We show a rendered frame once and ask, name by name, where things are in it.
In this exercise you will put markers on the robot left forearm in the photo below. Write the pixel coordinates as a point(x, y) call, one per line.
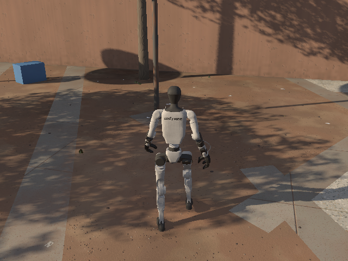
point(148, 140)

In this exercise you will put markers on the left robot hand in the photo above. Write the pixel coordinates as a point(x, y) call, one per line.
point(149, 150)

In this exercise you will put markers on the robot right forearm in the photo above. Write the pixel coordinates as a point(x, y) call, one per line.
point(201, 146)

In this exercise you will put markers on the left robot upper arm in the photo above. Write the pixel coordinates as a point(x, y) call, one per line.
point(154, 122)

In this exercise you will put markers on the right robot hand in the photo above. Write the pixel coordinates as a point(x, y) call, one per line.
point(207, 160)

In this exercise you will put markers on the right robot upper arm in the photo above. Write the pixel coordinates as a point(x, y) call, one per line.
point(193, 124)

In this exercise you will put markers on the robot left foot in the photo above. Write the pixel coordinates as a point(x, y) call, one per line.
point(161, 226)

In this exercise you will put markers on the robot left thigh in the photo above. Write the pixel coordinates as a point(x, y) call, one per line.
point(160, 161)

